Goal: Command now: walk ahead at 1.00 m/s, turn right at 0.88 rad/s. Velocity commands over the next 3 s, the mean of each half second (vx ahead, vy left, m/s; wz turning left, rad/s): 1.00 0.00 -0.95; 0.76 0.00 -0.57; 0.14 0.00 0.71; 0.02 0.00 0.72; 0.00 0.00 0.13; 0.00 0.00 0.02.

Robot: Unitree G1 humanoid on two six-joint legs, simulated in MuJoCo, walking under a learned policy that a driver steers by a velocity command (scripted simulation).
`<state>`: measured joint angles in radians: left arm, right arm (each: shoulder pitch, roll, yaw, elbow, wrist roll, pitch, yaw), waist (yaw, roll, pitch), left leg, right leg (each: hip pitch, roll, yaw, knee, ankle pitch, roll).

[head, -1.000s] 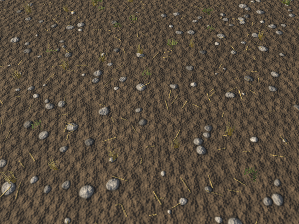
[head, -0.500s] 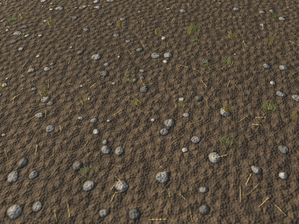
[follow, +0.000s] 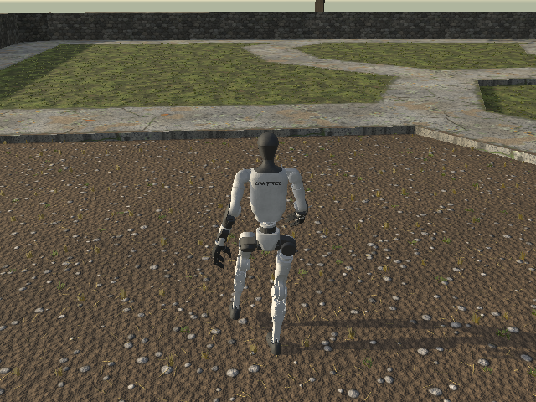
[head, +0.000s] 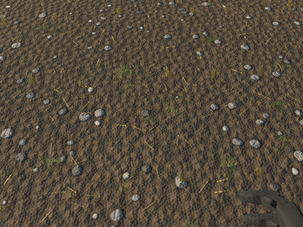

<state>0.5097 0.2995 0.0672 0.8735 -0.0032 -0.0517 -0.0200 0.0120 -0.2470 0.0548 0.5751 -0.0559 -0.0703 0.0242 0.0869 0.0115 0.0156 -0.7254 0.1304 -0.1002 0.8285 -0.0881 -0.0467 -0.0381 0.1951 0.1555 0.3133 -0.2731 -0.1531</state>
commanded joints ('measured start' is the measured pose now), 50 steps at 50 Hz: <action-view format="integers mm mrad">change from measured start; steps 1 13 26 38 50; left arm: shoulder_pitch -29 -292 -547 -225 -217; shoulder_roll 179 113 61 160 159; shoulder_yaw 51 7 -45 22 25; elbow -75 -195 -332 -178 -108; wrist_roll -14 39 33 13 28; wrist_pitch -24 15 49 -5 -24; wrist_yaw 0 -17 -79 29 50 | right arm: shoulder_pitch -112 322 438 264 565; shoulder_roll -85 -145 -231 -156 -237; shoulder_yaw -21 -108 -126 -88 -134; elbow -78 91 236 28 212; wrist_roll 19 -4 31 -12 28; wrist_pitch -7 -16 -48 16 -24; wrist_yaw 2 -50 -46 -30 -11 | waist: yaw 8 -154 -49 -167 -250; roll -47 19 69 108 37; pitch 57 -74 61 84 -140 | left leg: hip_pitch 254 774 739 108 706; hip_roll -101 192 75 19 -84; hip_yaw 129 -276 386 53 38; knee -183 -565 -546 355 -335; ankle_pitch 203 -298 1030 -344 700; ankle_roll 0 166 31 -45 162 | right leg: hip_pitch -246 -719 -460 -271 -68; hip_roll -180 -245 -131 -293 -114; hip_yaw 202 -64 -378 264 -226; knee -148 1024 465 -90 762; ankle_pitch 468 -9 233 446 522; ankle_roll -80 52 -24 -225 110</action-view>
